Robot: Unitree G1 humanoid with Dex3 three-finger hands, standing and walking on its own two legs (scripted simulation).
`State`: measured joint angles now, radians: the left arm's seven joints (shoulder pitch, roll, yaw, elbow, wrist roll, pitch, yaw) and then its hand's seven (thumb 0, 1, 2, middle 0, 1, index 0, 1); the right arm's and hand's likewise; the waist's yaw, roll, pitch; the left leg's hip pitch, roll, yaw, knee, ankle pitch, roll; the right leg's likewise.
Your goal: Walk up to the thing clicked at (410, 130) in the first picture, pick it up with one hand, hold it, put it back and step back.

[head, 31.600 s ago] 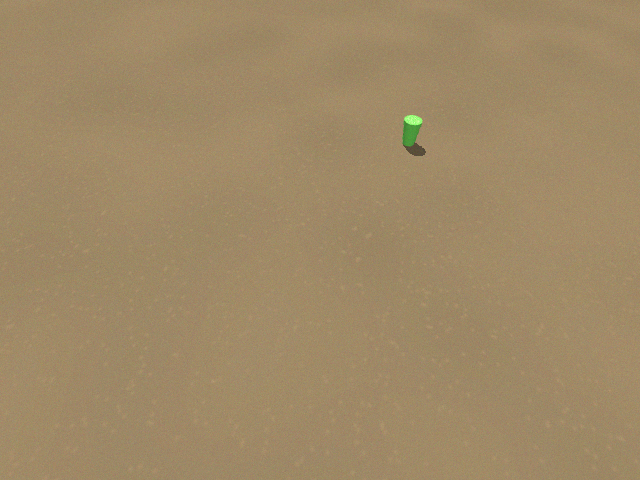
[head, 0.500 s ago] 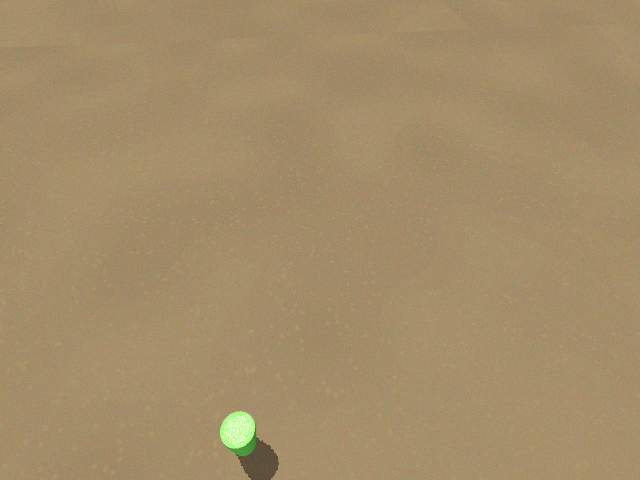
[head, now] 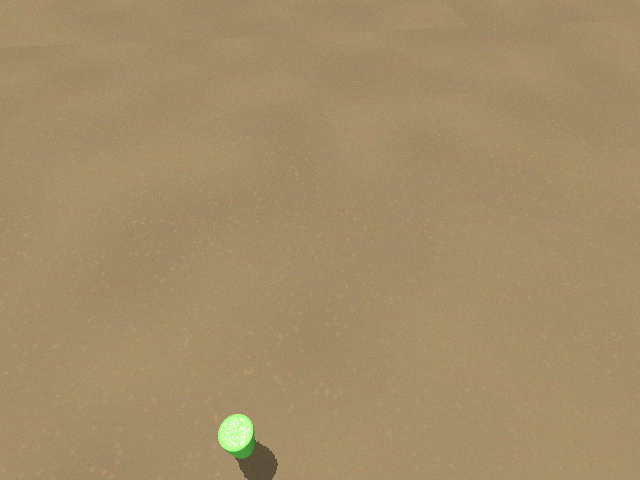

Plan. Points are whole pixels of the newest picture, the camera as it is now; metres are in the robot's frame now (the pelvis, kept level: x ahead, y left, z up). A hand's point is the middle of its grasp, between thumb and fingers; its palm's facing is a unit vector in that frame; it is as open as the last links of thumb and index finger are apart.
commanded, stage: stand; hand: left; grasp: from the side
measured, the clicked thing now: (239, 439) +0.36 +0.24 -0.71
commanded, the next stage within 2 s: step back in 0.10 s
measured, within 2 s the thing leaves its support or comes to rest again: neither
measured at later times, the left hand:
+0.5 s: hand out of the picture +0.09 +0.31 -0.19, palm faces -0.02 -0.93 -0.37, open 7.4 cm
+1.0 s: hand out of the picture -0.03 +0.31 -0.16, palm faces -0.07 -0.91 -0.40, open 7.4 cm
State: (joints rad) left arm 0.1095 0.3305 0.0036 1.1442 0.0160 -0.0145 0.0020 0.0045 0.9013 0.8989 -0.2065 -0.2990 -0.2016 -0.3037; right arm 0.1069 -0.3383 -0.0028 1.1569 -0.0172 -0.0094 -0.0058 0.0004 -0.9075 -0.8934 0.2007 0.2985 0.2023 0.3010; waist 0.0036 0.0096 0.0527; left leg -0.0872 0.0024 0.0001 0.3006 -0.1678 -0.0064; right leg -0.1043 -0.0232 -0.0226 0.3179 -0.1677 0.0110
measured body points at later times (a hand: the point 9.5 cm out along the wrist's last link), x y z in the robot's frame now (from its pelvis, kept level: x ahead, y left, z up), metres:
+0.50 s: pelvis -0.06 +0.05 -0.02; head +0.02 +0.08 +0.42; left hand +0.09 +0.36 -0.16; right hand +0.00 -0.28 -0.13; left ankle -0.07 +0.13 -0.75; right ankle -0.02 -0.11 -0.72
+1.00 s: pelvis -0.15 +0.05 -0.02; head -0.10 +0.03 +0.43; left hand -0.03 +0.35 -0.13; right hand -0.06 -0.26 -0.15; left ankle -0.15 +0.17 -0.69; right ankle -0.13 -0.06 -0.75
